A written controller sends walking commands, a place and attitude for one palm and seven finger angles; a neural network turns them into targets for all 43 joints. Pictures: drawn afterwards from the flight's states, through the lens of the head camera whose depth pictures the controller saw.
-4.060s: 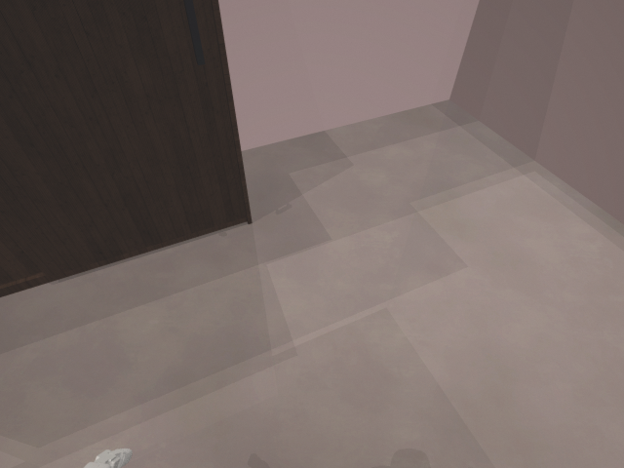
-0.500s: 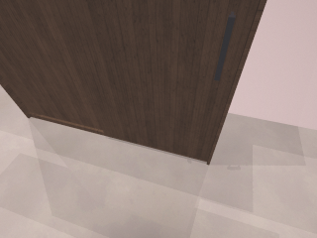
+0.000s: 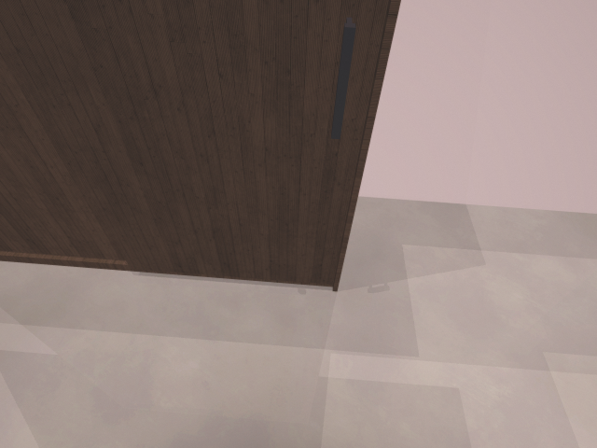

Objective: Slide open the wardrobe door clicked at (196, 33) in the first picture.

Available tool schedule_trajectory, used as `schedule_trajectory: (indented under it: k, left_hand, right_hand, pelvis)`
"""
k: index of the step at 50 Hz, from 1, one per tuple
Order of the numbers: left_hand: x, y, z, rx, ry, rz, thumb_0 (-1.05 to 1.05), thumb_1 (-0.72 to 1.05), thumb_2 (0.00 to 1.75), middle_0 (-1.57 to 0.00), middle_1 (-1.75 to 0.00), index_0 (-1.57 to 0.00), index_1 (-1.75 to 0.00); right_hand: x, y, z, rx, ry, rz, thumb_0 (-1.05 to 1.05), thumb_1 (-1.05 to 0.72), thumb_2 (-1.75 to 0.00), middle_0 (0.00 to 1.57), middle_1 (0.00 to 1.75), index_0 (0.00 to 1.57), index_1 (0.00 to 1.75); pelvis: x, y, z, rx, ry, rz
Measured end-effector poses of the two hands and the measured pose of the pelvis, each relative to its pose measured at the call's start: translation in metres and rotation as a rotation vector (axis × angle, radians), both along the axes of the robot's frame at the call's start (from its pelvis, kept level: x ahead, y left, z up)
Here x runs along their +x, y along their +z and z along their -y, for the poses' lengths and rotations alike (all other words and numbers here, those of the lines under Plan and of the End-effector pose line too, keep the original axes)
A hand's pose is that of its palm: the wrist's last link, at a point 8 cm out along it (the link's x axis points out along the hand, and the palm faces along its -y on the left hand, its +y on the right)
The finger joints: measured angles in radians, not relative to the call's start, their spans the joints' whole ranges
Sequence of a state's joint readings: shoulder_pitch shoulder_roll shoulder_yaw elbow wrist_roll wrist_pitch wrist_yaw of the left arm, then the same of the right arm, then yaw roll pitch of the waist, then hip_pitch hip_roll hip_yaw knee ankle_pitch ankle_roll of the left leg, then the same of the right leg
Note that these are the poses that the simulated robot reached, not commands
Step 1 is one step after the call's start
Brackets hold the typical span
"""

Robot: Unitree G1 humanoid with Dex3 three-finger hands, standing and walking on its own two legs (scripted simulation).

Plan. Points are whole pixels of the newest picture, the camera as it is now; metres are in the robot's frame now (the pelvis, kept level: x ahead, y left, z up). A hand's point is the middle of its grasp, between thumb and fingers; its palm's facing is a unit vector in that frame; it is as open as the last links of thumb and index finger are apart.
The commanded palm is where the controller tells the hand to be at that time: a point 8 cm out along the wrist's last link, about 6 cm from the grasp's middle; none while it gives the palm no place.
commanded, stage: take the last steps up to it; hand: right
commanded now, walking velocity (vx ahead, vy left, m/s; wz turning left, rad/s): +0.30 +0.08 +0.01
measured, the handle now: (341, 82) +0.77 -0.06 +0.11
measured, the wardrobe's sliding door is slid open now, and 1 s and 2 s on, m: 0.00 0.00 0.00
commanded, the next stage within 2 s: come to a stop and stand still in 0.84 s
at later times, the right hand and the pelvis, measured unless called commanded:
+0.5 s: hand out of the picture +0.15 -0.18 -0.18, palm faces -0.06 +0.98 -0.19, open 7.4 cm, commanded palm none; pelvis +0.09 +0.01 +0.00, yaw +2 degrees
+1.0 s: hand (375, 399) +0.25 -0.13 -0.20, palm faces +0.06 +0.99 -0.13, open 7.3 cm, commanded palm none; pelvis +0.27 +0.04 -0.01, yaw +2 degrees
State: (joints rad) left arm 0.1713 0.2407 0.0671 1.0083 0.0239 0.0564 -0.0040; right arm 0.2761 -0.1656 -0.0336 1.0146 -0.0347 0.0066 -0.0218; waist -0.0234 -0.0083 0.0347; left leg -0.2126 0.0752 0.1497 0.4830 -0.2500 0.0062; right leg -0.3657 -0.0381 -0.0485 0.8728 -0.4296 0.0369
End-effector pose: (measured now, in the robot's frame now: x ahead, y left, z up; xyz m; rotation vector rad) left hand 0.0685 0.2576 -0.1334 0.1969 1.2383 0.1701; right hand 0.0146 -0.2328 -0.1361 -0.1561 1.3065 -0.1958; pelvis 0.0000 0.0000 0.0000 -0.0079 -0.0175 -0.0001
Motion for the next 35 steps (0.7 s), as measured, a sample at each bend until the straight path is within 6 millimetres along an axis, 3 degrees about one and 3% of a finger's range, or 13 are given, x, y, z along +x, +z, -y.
schedule_trajectory:
  k: [6, 11, 18, 21, 25, 28, 30, 32, 35]
  left_hand:
    - [0.014, 0.006, 0.032, 0.024, -0.061, 0.055, 0.01, 0.91, 0.9, -0.2, -0.3, -0.2, -0.3]
    - [-0.016, 0.013, 0.05, 0.014, -0.01, -0.007, 0.01, 0.92, 0.9, -0.2, -0.3, -0.2, -0.3]
    - [-0.07, 0.009, 0.052, -0.013, 0.091, -0.206, 0.01, 0.92, 0.9, -0.2, -0.3, -0.2, -0.3]
    - [-0.085, 0.006, 0.051, -0.036, 0.139, -0.282, 0.01, 0.92, 0.9, -0.2, -0.3, -0.2, -0.3]
    - [-0.093, -0.002, 0.042, -0.074, 0.195, -0.373, 0.01, 0.91, 0.9, -0.2, -0.3, -0.2, -0.3]
    - [-0.085, -0.015, 0.028, -0.104, 0.212, -0.428, 0.01, 0.91, 0.9, -0.2, -0.3, -0.2, -0.3]
    - [-0.066, -0.02, 0.017, -0.111, 0.201, -0.436, 0.01, 0.91, 0.9, -0.2, -0.3, -0.2, -0.3]
    - [-0.033, -0.02, 0.003, -0.102, 0.181, -0.395, 0.01, 0.91, 0.9, -0.2, -0.3, -0.2, -0.3]
    - [0.033, -0.018, -0.015, -0.077, 0.14, -0.27, 0.01, 0.91, 0.9, -0.2, -0.3, -0.2, -0.3]
  right_hand:
    - [-0.039, -0.025, 0.008, 0.085, -0.058, -0.094, 0.0, -0.91, -0.9, 0.2, 0.3, 0.2, 0.3]
    - [-0.035, -0.018, 0.015, 0.111, -0.038, -0.153, 0.01, -0.91, -0.9, 0.2, 0.3, 0.19, 0.3]
    - [0.023, -0.009, 0.019, 0.082, 0.002, -0.122, 0.01, -0.91, -0.9, 0.2, 0.3, 0.19, 0.3]
    - [0.065, -0.008, 0.013, 0.063, 0.043, -0.099, 0.01, -0.91, -0.9, 0.2, 0.3, 0.19, 0.3]
    - [0.136, -0.009, -0.006, 0.038, 0.11, -0.037, 0.01, -0.91, -0.9, 0.19, 0.3, 0.19, 0.3]
    - [0.189, -0.013, -0.026, 0.016, 0.141, 0.055, 0.0, -0.91, -0.9, 0.19, 0.3, 0.19, 0.3]
    - [0.212, -0.011, -0.038, 0.011, 0.134, 0.114, 0.0, -0.91, -0.9, 0.2, 0.3, 0.19, 0.3]
    - [0.224, -0.007, -0.048, 0.016, 0.117, 0.138, 0.0, -0.91, -0.9, 0.2, 0.3, 0.19, 0.3]
    - [0.229, -0.002, -0.059, 0.019, 0.088, 0.122, 0.0, -0.92, -0.9, 0.2, 0.3, 0.19, 0.3]
  pelvis:
    - [0.003, -0.008, 0.018, 0.029, -0.014, -0.01]
    - [0.017, 0.003, 0.024, 0.033, -0.009, -0.008]
    - [0.047, 0.007, 0.018, 0.019, 0.013, -0.018]
    - [0.065, 0.004, 0.009, 0.011, 0.026, -0.022]
    - [0.093, -0.004, -0.011, 0.003, 0.042, -0.03]
    - [0.118, -0.017, -0.03, 0.005, 0.042, -0.032]
    - [0.13, -0.018, -0.04, 0.012, 0.034, -0.024]
    - [0.142, -0.014, -0.046, 0.013, 0.03, -0.018]
    - [0.163, -0.006, -0.051, 0.019, 0.024, -0.018]
